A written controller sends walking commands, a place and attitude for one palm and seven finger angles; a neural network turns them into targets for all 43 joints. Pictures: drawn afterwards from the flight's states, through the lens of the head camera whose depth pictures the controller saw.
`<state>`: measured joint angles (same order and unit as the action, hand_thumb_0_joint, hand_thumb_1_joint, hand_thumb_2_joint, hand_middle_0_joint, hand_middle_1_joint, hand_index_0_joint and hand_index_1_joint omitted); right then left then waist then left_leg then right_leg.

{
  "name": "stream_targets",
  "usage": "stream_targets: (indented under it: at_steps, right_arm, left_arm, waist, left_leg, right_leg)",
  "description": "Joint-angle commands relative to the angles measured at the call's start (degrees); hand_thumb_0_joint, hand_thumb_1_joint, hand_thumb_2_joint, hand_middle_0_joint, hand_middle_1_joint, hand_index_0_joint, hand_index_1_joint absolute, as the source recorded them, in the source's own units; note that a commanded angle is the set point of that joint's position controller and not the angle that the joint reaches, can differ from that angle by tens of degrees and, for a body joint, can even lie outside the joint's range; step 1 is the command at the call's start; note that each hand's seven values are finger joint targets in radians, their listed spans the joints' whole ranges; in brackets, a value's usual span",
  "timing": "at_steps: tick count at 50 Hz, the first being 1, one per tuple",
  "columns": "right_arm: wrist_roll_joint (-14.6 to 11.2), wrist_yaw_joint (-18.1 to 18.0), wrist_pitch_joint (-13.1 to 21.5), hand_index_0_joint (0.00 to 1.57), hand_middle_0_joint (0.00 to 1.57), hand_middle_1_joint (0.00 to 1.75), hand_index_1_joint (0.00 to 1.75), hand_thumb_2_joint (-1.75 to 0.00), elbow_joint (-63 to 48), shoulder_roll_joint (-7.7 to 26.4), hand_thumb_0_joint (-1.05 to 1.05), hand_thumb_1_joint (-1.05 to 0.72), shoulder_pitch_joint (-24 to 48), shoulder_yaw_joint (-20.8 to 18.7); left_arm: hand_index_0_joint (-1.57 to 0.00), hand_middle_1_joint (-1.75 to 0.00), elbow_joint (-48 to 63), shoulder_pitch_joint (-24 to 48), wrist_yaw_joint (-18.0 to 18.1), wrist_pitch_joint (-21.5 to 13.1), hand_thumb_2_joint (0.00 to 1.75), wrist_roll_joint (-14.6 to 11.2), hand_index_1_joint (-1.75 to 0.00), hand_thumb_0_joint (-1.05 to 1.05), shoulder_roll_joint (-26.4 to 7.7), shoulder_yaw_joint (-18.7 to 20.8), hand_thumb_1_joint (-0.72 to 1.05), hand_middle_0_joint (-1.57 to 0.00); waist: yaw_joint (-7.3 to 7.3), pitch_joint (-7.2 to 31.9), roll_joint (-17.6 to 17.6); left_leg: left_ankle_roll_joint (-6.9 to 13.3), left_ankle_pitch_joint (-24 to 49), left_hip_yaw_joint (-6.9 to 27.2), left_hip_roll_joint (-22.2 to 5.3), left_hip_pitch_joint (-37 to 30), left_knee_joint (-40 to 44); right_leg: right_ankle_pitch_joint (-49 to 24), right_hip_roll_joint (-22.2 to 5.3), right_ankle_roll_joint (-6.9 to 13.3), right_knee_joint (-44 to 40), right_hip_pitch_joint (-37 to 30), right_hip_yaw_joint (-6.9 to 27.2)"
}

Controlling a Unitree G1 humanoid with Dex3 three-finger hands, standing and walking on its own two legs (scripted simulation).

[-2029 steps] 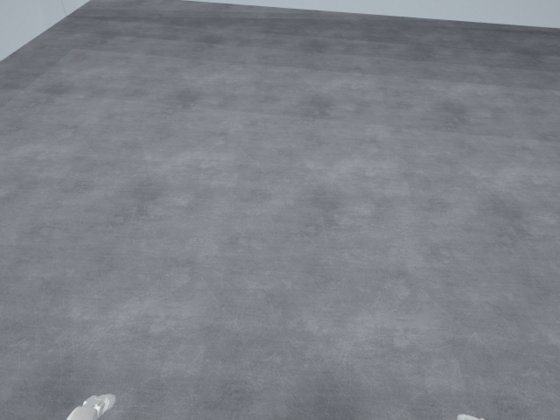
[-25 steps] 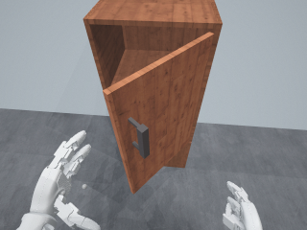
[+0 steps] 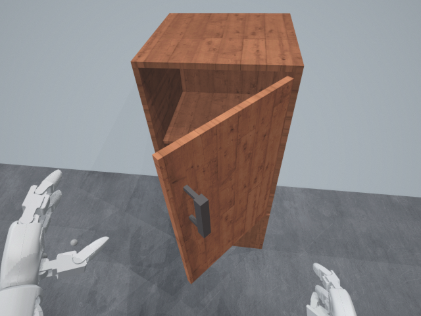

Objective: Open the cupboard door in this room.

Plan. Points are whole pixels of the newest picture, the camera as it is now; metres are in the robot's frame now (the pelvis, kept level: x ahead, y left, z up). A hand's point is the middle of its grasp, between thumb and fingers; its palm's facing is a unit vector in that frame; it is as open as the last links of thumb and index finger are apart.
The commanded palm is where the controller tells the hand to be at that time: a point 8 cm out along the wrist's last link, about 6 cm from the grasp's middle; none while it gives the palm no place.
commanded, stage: draw the hand back to the body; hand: left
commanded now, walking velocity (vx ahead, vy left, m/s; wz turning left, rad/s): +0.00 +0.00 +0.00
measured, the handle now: (196, 211) +0.33 +0.08 +0.01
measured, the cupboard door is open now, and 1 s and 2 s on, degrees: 50 50 50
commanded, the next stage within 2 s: step back with the hand held close in 0.64 s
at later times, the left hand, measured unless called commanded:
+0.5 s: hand (53, 225) +0.19 +0.25 +0.16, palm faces +0.46 -0.79 -0.42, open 7.6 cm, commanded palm +0.15 +0.29 +0.18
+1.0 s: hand (48, 231) +0.18 +0.26 +0.16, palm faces +0.35 -0.79 -0.50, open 7.4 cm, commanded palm +0.12 +0.30 +0.18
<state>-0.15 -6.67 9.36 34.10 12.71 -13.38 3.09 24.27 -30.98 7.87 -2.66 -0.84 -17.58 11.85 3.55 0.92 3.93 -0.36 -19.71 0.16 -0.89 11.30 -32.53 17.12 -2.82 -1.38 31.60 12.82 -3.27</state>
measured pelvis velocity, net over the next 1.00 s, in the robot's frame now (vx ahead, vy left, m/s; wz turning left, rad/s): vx -0.02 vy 0.00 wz -0.02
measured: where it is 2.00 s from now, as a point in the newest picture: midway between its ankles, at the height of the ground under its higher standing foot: outside the picture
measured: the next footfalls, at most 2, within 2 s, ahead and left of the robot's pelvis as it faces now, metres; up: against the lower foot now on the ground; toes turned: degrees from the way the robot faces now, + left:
right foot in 1.72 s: -0.10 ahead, -0.11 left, +0.00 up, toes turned +6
left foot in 1.92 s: -0.09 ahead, +0.10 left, +0.00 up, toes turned +2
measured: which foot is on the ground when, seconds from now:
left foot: down 0.00-1.00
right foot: down 0.00-1.00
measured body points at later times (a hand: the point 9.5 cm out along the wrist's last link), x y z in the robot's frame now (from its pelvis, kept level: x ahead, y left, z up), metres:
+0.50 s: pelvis +0.00 -0.01 +0.01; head -0.01 -0.03 +0.46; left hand +0.16 +0.29 +0.18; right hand +0.20 -0.23 -0.07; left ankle -0.02 +0.12 -0.73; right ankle +0.00 -0.13 -0.73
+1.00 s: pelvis -0.02 +0.00 +0.01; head +0.00 -0.01 +0.46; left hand +0.16 +0.30 +0.18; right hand +0.17 -0.24 -0.07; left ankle -0.02 +0.12 -0.73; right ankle +0.00 -0.13 -0.73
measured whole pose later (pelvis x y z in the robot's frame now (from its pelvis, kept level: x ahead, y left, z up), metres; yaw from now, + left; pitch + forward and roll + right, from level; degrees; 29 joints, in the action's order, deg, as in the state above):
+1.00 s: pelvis -0.02 +0.00 +0.01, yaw -1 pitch +0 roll -1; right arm 0.2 -5.3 2.4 33.5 13.8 -7.7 0.0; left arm 24.9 -30.1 5.9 -7.9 -1.8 -21.0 21.6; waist 1.1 -3.2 3.1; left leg -0.1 -13.0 -1.2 -1.4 11.0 -24.3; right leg 8.6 -2.0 -1.6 20.8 11.9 -2.2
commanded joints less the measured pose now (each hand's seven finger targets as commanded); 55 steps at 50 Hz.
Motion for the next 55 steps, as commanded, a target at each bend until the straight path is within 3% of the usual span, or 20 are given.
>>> stream_targets:
  at_steps: [1, 6, 13, 14, 17, 21, 25, 27, 32, 35, 37, 38, 39, 40, 43, 46, 50, 55]
  right_arm:
    - [0.4, 0.0, 3.3, 0.2, 0.2, 0.3, 0.3, -0.9, -8.1, 5.5, 0.0, -0.9, 8.4, -2.5]
    - [0.7, 0.3, 2.3, 0.2, 0.2, 0.3, 0.3, -0.9, -7.0, 5.5, 0.0, -0.9, 9.0, -2.9]
    - [1.0, 0.7, 2.0, 0.2, 0.2, 0.3, 0.3, -0.9, -6.1, 5.4, 0.0, -0.9, 9.7, -3.5]
    - [0.9, 0.8, 1.8, 0.2, 0.2, 0.3, 0.3, -0.9, -5.8, 5.3, 0.0, -0.9, 9.7, -3.5]
    - [0.8, 1.1, 1.1, 0.2, 0.2, 0.3, 0.3, -0.9, -5.6, 5.7, 0.0, -0.9, 9.9, -3.9]
    - [0.9, 1.0, 0.4, 0.2, 0.2, 0.3, 0.3, -0.9, -5.5, 5.9, 0.0, -0.9, 10.4, -4.3]
    - [1.1, 0.9, 0.9, 0.2, 0.2, 0.3, 0.3, -0.9, -5.7, 5.5, 0.0, -0.9, 10.7, -4.3]
    - [1.2, 0.8, 1.1, 0.2, 0.2, 0.3, 0.3, -0.9, -5.6, 5.4, 0.0, -0.9, 10.9, -4.1]
    - [1.0, 0.9, 1.2, 0.2, 0.2, 0.3, 0.3, -0.9, -5.1, 5.3, 0.0, -0.9, 11.0, -4.1]
    - [0.9, 1.0, 1.2, 0.2, 0.2, 0.3, 0.3, -0.9, -4.8, 5.4, 0.0, -0.9, 10.9, -4.2]
    - [0.9, 1.0, 1.0, 0.2, 0.2, 0.3, 0.3, -0.9, -4.9, 5.5, 0.0, -0.9, 11.0, -4.3]
    - [0.8, 1.0, 1.3, 0.2, 0.2, 0.3, 0.3, -0.9, -5.2, 5.6, 0.0, -0.9, 11.6, -4.3]
    - [0.1, 1.0, -0.1, 0.2, 0.2, 0.3, 0.3, -0.9, -7.3, 6.8, 0.0, -0.9, 10.7, -4.0]
    - [0.4, 1.0, -1.3, 0.2, 0.2, 0.3, 0.3, -0.9, -6.5, 6.2, 0.0, -0.9, 10.6, -4.1]
    - [0.7, 1.2, -2.9, 0.2, 0.2, 0.3, 0.3, -0.9, -7.8, 6.8, 0.0, -0.9, 11.1, -4.4]
    - [0.8, 1.1, -4.0, 0.2, 0.2, 0.3, 0.3, -0.9, -8.8, 7.3, 0.0, -0.9, 10.8, -5.0]
    - [0.4, 1.0, -5.4, 0.2, 0.2, 0.3, 0.3, -0.9, -10.4, 7.0, 0.0, -0.9, 10.1, -5.7]
    - [0.0, 0.6, -5.7, 0.2, 0.2, 0.3, 0.3, -0.9, -11.3, 7.0, 0.0, -0.9, 10.3, -6.1]
  left_arm:
    - [-0.19, -0.3, 10.0, 4.2, 1.0, -4.2, 0.72, -0.3, -0.3, 0.0, -9.5, 8.6, 0.48, -0.19]
    - [-0.19, -0.3, 9.8, 6.4, 0.5, -4.9, 0.8, -0.7, -0.3, 0.0, -10.9, 12.1, 0.65, -0.19]
    - [-0.2, -0.3, 11.9, 9.3, 0.6, -5.8, 0.9, -1.3, -0.3, 0.0, -13.6, 16.3, 0.9, -0.2]
    - [-0.2, -0.3, 9.9, 8.1, 0.3, -5.7, 0.9, -1.3, -0.3, 0.0, -11.6, 14.8, 0.9, -0.2]
    - [-0.2, -0.3, 7.0, 7.7, -0.3, -5.0, 0.9, -1.6, -0.3, 0.0, -9.7, 12.9, 0.9, -0.2]
    - [-0.2, -0.3, 7.1, 8.9, -0.4, -5.3, 0.9, -1.5, -0.3, 0.0, -11.4, 14.0, 0.9, -0.2]
    - [-0.2, -0.3, 10.9, 10.1, -0.1, -6.1, 0.9, -1.1, -0.3, 0.0, -12.6, 14.8, 0.9, -0.2]
    - [-0.2, -0.3, 11.5, 10.1, 0.0, -6.0, 0.9, -1.1, -0.3, 0.0, -12.6, 14.7, 0.9, -0.2]
    - [-0.2, -0.3, 8.9, 8.9, -0.1, -5.6, 0.9, -1.3, -0.3, 0.0, -11.7, 14.3, 0.9, -0.2]
    - [-0.2, -0.3, 8.3, 9.4, -0.4, -5.8, 0.9, -1.2, -0.3, 0.0, -11.2, 13.9, 0.9, -0.2]
    - [-0.2, -0.3, 7.0, 9.8, -0.5, -5.6, 0.9, -1.4, -0.3, 0.0, -11.0, 13.7, 0.9, -0.2]
    - [-0.2, -0.3, 11.9, 15.5, -0.4, -6.4, 0.9, -1.3, -0.3, 0.0, -12.8, 14.3, 0.9, -0.2]
    - [-0.2, -0.3, 12.5, 17.8, 0.1, -8.4, 0.9, -0.8, -0.3, 0.0, -19.1, 20.9, 0.9, -0.2]
    - [-0.2, -0.3, 7.5, 10.9, -0.6, -8.3, 0.9, -1.0, -0.3, 0.0, -14.9, 17.9, 0.9, -0.2]
    - [-0.2, -0.3, 9.0, 6.5, -1.0, -8.4, 0.9, -0.9, -0.3, 0.0, -13.1, 15.9, 0.9, -0.2]
    - [-0.2, -0.3, 11.9, 2.2, -0.7, -8.8, 0.9, -1.2, -0.3, 0.0, -13.8, 16.7, 0.9, -0.2]
    - [-0.2, -0.3, 15.1, -1.0, -0.1, -9.1, 0.9, -1.6, -0.3, 0.0, -16.1, 19.5, 0.9, -0.2]
    - [-0.2, -0.3, 16.2, -1.2, 0.6, -9.6, 0.9, -1.6, -0.3, 0.0, -16.6, 20.2, 0.9, -0.2]
  waist:
    - [0.18, 1.3, -2.8]
    - [0.65, 1.6, -0.3]
    - [0.91, 3.9, 0.6]
    - [0.63, 2.7, -0.6]
    - [0.28, -0.2, -2.4]
    - [0.67, 1.3, -3.0]
    - [0.92, 4.4, 0.0]
    - [0.88, 3.7, 1.4]
    - [0.75, 0.5, -1.1]
    - [0.57, -0.2, 0.0]
    - [0.59, -1.1, -1.5]
    - [0.39, 1.2, -0.6]
    - [-2.15, -3.2, -3.0]
    - [-2.25, -1.8, -5.5]
    - [-2.43, 0.3, -2.3]
    - [-2.36, 5.8, 1.1]
    - [-2.31, 10.2, -3.5]
    - [-2.33, 8.5, -1.1]
  left_leg:
    - [0.9, 16.5, -0.6, 0.0, -0.4, 8.7]
    - [0.8, 19.7, -1.3, 0.0, -3.0, 10.4]
    - [1.0, 23.7, -1.9, 0.1, -6.4, 11.3]
    - [1.0, 23.4, -2.1, 0.0, -6.5, 11.6]
    - [1.2, 21.8, -2.2, -0.1, -6.1, 12.5]
    - [1.4, 20.8, -2.3, 0.1, -7.0, 12.7]
    - [1.3, 21.1, -2.4, 0.6, -8.4, 12.9]
    - [1.1, 21.6, -2.1, 0.6, -8.2, 13.1]
    - [1.0, 19.5, -2.0, 0.4, -7.2, 13.8]
    - [1.0, 18.4, -2.2, 0.3, -7.3, 14.0]
    - [1.2, 16.9, -2.0, 0.2, -6.9, 14.5]
    - [1.3, 16.8, -1.9, 0.5, -7.8, 14.3]
    - [2.0, 14.1, -1.2, -0.5, -2.6, 11.8]
    - [2.0, 14.0, -0.6, -0.4, -2.8, 10.9]
    - [1.6, 16.9, -0.8, -0.3, -2.1, 10.6]
    - [1.4, 22.7, -0.7, -1.0, -2.5, 10.4]
    - [1.1, 25.7, -0.3, -1.7, -0.9, 9.3]
    - [1.4, 23.4, 0.4, -2.6, 2.7, 9.9]
  right_leg:
    - [-12.4, 2.0, 2.2, -7.2, -5.8, -0.8]
    - [-15.4, 2.1, 2.3, -9.1, -8.6, -0.2]
    - [-19.7, 2.1, 2.0, -10.6, -11.1, 0.2]
    - [-19.0, 2.3, 1.8, -10.9, -10.4, -0.1]
    - [-18.1, 2.3, 1.6, -12.2, -9.6, -0.1]
    - [-17.3, 2.5, 1.7, -12.9, -10.3, 0.2]
    - [-17.6, 2.4, 1.7, -12.8, -11.6, 0.6]
    - [-18.0, 2.4, 1.8, -12.8, -11.7, 0.5]
    - [-15.8, 2.7, 1.7, -13.9, -10.4, 0.3]
    - [-14.5, 2.8, 1.7, -14.3, -9.6, 0.6]
    - [-13.0, 2.8, 1.7, -14.9, -9.3, 0.6]
    - [-13.1, 2.8, 1.6, -14.8, -10.0, 0.9]
    - [-15.6, 0.6, 1.5, -16.9, -4.0, 4.0]
    - [-16.0, -0.4, 1.6, -16.8, -3.9, 3.3]
    - [-18.0, -0.8, 1.7, -15.4, -3.8, 2.7]
    - [-22.0, -0.7, 1.6, -12.2, -6.4, 1.9]
    - [-25.8, -0.3, 1.2, -9.2, -8.5, 1.8]
    - [-23.2, 0.1, 0.8, -6.8, -6.7, 2.1]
